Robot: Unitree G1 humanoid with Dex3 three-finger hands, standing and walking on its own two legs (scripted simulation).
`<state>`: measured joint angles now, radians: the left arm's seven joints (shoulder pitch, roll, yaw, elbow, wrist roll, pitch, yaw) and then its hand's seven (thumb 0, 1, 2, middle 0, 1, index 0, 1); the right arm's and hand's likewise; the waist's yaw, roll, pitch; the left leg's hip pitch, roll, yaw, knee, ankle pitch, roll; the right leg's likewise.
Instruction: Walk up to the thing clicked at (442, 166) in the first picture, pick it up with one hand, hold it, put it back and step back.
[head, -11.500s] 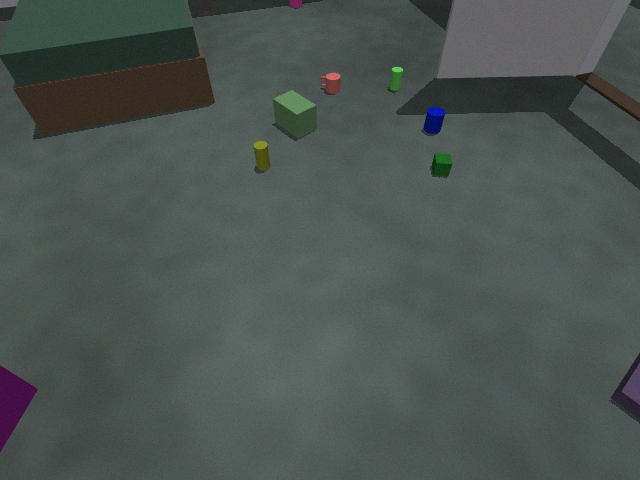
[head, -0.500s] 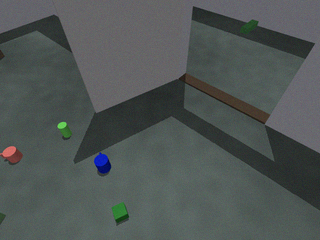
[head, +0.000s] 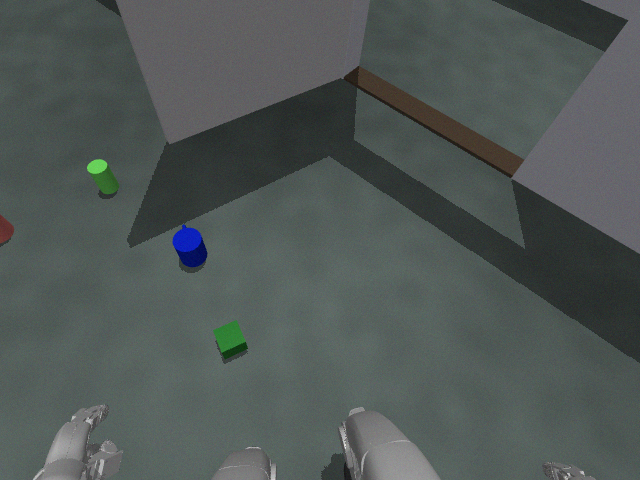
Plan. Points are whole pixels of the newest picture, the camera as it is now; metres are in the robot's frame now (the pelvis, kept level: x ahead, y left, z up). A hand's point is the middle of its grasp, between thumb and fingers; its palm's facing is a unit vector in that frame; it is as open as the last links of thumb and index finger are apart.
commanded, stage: walk up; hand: left
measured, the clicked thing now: (230, 339) +0.49 +0.21 -0.72
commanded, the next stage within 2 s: none
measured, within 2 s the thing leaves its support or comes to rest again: neither
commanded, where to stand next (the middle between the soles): +0.10 -0.03 m, yaw +0 degrees
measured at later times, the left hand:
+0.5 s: hand out of the picture +0.00 +0.23 -0.12, palm faces -0.04 -0.91 -0.41, open 7.4 cm
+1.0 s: hand out of the picture -0.20 +0.24 -0.15, palm faces -0.06 -0.92 -0.38, open 7.4 cm
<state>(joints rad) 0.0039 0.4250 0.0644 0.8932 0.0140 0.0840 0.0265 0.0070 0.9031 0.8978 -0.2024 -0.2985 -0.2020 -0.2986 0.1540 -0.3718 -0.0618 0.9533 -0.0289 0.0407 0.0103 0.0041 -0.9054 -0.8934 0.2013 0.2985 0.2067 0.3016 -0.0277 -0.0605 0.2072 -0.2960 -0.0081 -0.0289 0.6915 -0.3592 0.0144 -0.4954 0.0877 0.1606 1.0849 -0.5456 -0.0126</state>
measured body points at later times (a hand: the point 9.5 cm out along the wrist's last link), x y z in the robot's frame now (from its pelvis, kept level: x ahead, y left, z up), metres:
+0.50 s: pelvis -0.12 -0.02 +0.01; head -0.06 -0.04 +0.45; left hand +0.00 +0.28 -0.10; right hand -0.03 -0.35 -0.12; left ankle -0.16 +0.11 -0.66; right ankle -0.10 -0.14 -0.72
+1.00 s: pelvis -0.26 -0.04 +0.00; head -0.24 -0.03 +0.45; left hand -0.20 +0.28 -0.12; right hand -0.17 -0.36 -0.10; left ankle -0.18 +0.09 -0.71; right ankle -0.29 -0.17 -0.72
